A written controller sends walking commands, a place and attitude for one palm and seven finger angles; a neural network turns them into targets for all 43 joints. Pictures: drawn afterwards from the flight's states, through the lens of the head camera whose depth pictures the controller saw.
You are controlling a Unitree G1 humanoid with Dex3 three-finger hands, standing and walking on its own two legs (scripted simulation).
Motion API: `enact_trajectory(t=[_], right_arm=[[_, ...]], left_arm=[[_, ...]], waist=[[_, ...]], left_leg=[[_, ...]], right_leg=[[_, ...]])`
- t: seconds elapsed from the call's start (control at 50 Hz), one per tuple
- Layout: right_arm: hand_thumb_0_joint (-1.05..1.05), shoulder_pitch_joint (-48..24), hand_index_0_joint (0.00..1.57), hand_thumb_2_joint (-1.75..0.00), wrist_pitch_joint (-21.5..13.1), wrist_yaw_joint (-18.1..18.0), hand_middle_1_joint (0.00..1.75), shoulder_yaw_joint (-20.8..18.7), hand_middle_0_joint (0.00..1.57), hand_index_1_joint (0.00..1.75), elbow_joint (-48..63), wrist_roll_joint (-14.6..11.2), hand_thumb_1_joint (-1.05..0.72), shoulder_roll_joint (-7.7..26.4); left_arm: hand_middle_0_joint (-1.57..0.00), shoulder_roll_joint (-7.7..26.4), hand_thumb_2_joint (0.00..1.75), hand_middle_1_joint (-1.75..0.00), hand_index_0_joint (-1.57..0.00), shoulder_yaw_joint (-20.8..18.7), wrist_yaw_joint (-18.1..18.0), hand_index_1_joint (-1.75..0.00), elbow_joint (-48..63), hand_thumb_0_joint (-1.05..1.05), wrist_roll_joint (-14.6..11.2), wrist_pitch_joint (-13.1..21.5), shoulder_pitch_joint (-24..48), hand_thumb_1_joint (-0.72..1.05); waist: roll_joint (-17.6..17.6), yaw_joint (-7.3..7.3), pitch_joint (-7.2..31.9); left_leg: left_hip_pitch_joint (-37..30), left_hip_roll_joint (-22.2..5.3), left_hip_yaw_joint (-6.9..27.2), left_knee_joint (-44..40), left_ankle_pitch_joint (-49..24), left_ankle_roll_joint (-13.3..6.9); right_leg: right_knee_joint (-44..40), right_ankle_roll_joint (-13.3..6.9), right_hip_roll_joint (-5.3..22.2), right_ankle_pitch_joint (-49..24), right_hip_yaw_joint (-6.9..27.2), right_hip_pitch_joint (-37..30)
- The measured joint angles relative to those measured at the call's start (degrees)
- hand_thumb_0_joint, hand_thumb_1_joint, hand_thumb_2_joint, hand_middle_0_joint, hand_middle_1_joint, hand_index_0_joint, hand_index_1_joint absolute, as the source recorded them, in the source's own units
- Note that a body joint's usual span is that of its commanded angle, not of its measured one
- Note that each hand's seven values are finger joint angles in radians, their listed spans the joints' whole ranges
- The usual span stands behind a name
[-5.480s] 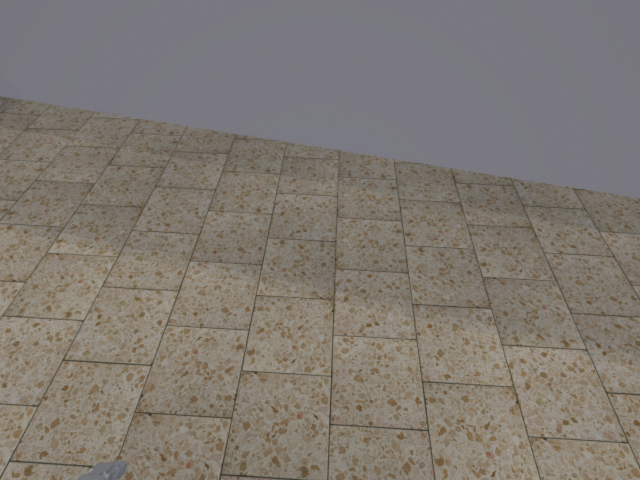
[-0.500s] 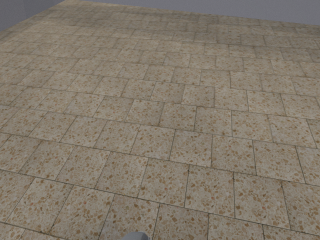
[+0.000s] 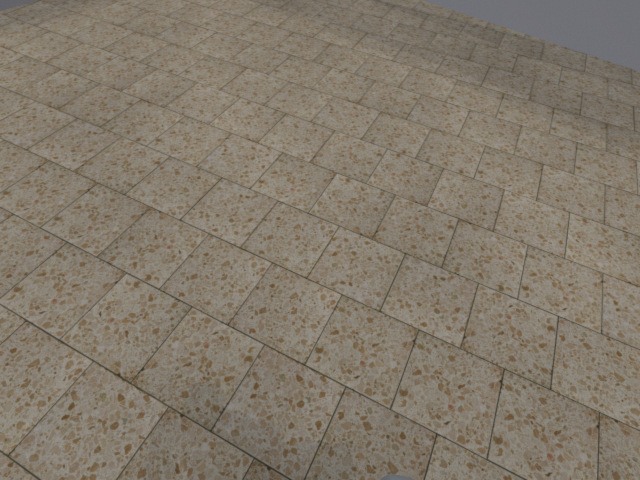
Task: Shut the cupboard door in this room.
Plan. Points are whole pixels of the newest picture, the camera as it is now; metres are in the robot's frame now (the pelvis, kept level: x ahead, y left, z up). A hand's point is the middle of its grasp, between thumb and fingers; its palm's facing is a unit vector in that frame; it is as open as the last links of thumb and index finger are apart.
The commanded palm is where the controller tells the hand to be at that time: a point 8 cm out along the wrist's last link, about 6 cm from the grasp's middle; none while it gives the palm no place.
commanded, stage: turn or walk to find it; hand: left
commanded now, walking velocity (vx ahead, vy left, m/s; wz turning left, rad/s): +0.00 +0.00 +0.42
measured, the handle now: out of the picture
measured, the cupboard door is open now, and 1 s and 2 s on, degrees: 78 78 78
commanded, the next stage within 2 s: none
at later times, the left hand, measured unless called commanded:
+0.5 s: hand out of the picture -0.01 +0.17 -0.16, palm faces +0.26 -0.93 -0.25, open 7.4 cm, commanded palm none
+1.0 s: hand out of the picture -0.05 +0.21 -0.16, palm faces +0.44 -0.86 -0.26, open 7.4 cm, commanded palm none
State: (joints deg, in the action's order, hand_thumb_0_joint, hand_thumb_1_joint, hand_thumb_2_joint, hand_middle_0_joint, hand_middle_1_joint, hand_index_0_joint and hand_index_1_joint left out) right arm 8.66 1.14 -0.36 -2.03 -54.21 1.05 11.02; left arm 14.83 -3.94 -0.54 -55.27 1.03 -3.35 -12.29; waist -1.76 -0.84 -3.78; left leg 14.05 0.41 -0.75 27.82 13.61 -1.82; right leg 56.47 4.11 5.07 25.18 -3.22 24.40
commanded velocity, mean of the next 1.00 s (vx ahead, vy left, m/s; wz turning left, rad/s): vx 0.00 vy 0.00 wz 0.42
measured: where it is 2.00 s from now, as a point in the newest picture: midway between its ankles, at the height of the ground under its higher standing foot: outside the picture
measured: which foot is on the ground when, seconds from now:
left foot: down 0.00-0.20, up 0.22-0.60, down 0.62-1.00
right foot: up 0.00-0.18, down 0.20-0.62, up 0.64-1.00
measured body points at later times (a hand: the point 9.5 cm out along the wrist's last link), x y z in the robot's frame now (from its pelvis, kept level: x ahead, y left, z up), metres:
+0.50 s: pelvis -0.02 -0.03 +0.00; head +0.01 -0.04 +0.45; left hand -0.02 +0.22 -0.14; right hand +0.09 -0.27 -0.16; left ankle -0.07 +0.11 -0.69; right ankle +0.00 -0.14 -0.74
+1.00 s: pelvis -0.05 -0.02 +0.00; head -0.03 -0.01 +0.45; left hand -0.07 +0.26 -0.14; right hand +0.11 -0.21 -0.15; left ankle -0.07 +0.10 -0.74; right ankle -0.01 -0.14 -0.71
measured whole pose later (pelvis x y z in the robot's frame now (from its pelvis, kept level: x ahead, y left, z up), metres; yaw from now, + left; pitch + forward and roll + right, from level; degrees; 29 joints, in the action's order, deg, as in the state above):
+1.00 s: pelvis -0.05 -0.02 +0.00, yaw +25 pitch +0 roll +0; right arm 10.8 2.0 0.0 -2.7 -54.6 1.3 11.3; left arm 12.7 -3.1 -0.8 -52.9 0.7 -2.4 -8.8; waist 0.7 1.1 -3.1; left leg 16.3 2.1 3.1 27.4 11.0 -1.1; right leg 42.4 3.7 2.9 24.0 -2.1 18.6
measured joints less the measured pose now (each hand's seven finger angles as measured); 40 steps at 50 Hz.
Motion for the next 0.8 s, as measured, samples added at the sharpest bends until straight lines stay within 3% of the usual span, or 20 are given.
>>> enact_trajectory(t=[0.12, 0.2, 0.24, 0.28, 0.32, 0.38, 0.54, 0.6, 0.62, 0.68, 0.74, 0.8], right_arm=[[0.0, 0.9, 0.2, -0.9, 0.57, 0.22, 0.3, -0.39, 0.2, 0.3, 0.15, 0.25, -0.9, 0.26], [0.0, 2.27, 0.2, -0.9, 1.22, 0.48, 0.3, -1.05, 0.2, 0.3, 0.03, -0.09, -0.9, 1.04], [0.0, 2.63, 0.2, -0.9, 1.93, 0.54, 0.3, -1.7, 0.2, 0.29, -0.33, -0.22, -0.9, 1.81], [0.0, 3.06, 0.2, -0.9, 2.81, 0.74, 0.3, -2.21, 0.2, 0.29, -0.85, -0.06, -0.91, 2.34], [0.0, 3.26, 0.2, -0.9, 3.18, 1.06, 0.3, -2.57, 0.2, 0.29, -1.29, 0.05, -0.91, 2.9], [0.0, 3.72, 0.2, -0.9, 3.27, 1.31, 0.3, -2.81, 0.2, 0.29, -1.71, 0.05, -0.91, 3.34], [0.0, 2.27, 0.2, -0.9, 3.25, 1.15, 0.3, -1.89, 0.2, 0.29, -2.73, -0.5, -0.91, 2.9], [0.0, 1.36, 0.2, -0.9, 2.21, 1.1, 0.3, -1.37, 0.2, 0.29, -1.93, -0.6, -0.91, 2.57], [0.0, 1.08, 0.2, -0.9, 1.61, 1.11, 0.3, -1.29, 0.2, 0.29, -1.63, -0.47, -0.91, 2.37], [0.0, 0.01, 0.2, -0.9, 0.46, 0.83, 0.3, -0.7, 0.2, 0.29, -0.82, -0.26, -0.91, 0.98], [0.0, -0.06, 0.2, -0.9, 0.06, 0.15, 0.3, -0.16, 0.2, 0.29, -0.32, -0.08, -0.91, 0.22], [0.0, 0.12, 0.2, -0.9, -0.06, 0.0, 0.3, 0.18, 0.2, 0.29, -0.32, -0.12, -0.91, -0.15]], left_arm=[[-0.2, -1.53, 0.9, -0.3, -0.19, 0.6, -0.19, -0.3, 1.93, 0.01, -0.26, 0.65, 2.43, 0.91], [-0.2, -2.71, 0.9, -0.3, -0.2, 1.26, -0.3, -0.3, 3.49, 0.01, -0.26, 2.15, 2.92, 0.91], [-0.2, -3.85, 0.9, -0.3, -0.2, 1.64, -0.46, -0.3, 3.69, 0.01, 0.17, 2.77, 2.93, 0.91], [-0.2, -4.61, 0.9, -0.3, -0.2, 1.88, -0.54, -0.3, 3.95, 0.0, 0.27, 2.9, 2.24, 0.91], [-0.21, -5.08, 0.9, -0.3, -0.2, 2.1, -0.57, -0.3, 3.7, 0.0, 0.32, 2.85, 1.49, 0.9], [-0.21, -5.36, 0.9, -0.3, -0.2, 2.26, -0.66, -0.3, 2.9, 0.01, 0.49, 2.7, 0.69, 0.9], [-0.21, -4.06, 0.9, -0.3, -0.2, 1.87, -0.33, -0.3, 1.38, 0.01, 0.91, 2.86, -1.06, 0.9], [-0.21, -2.79, 0.9, -0.3, -0.2, 1.3, -0.33, -0.3, 0.56, 0.01, 0.66, 2.36, -1.97, 0.9], [-0.21, -2.18, 0.9, -0.3, -0.2, 0.99, -0.29, -0.3, 0.39, 0.01, 0.39, 1.98, -2.28, 0.9], [-0.21, -0.42, 0.9, -0.3, -0.2, 0.33, -0.64, -0.3, -0.84, 0.01, 0.22, 0.0, -2.24, 0.9], [-0.2, 0.19, 0.9, -0.3, -0.2, -0.05, -0.36, -0.3, -1.67, 0.01, 0.12, -0.66, -1.4, 0.91], [-0.2, 0.22, 0.9, -0.3, -0.2, -0.04, -0.06, -0.3, -1.04, 0.01, 0.06, -0.19, -0.54, 0.91]], waist=[[1.94, 1.34, 0.36], [3.12, 1.57, 1.07], [4.5, 1.66, 0.77], [4.5, 1.48, 0.84], [4.5, 1.55, 0.72], [4.09, 1.91, 0.49], [1.36, 0.28, -0.9], [0.45, 0.01, -0.88], [-0.14, -0.03, -0.74], [-1.95, -0.75, -0.97], [-1.35, -0.39, -0.6], [-0.56, -0.31, -0.2]], left_leg=[[1.13, 1.28, 2.9, -0.41, -1.42, 0.6], [3.85, 2.36, 4.76, 3.15, -0.56, 1.92], [6.84, 2.43, 5.11, 11.06, 7.17, 2.4], [10.53, 2.73, 4.19, 22.77, 11.36, 2.69], [13.05, 1.89, 3.14, 31.73, 10.34, 3.31], [13.7, -0.04, 1.99, 35.7, 8.74, 4.38], [6.14, -2.39, -1.17, 18.95, 11.92, 4.93], [1.54, -2.2, -2.87, 7.92, 6.25, 4.21], [0.97, -1.86, -2.96, 5.71, 3.09, 3.06], [1.5, -0.9, -3.44, 6.94, 4.17, 0.53], [0.62, -0.64, -2.23, 3.84, 2.73, -0.05], [-0.14, -0.15, -1.02, 0.45, 0.26, -0.33]], right_leg=[[-10.68, -0.33, -1.71, 0.08, 1.0, -4.06], [-24.53, -1.52, -2.64, -7.29, 0.26, -9.83], [-23.83, -3.93, -2.8, -7.62, -1.17, -9.88], [-24.25, -5.1, -1.99, -7.48, -2.24, -10.62], [-25.66, -5.3, -1.42, -8.06, -3.22, -11.74], [-27.01, -5.14, -0.49, -8.64, -4.89, -12.87], [-25.28, -3.8, 2.41, -7.92, -8.37, -12.24], [-21.94, -2.46, 3.59, -6.41, -9.77, -10.76], [-19.58, -1.96, 4.27, -5.52, -9.72, -9.55], [-6.66, -0.94, 3.3, 3.68, -4.13, -4.2], [2.12, -0.6, 1.53, 1.83, -1.34, -0.55], [3.13, -0.08, 0.79, -0.58, -0.1, 0.5]])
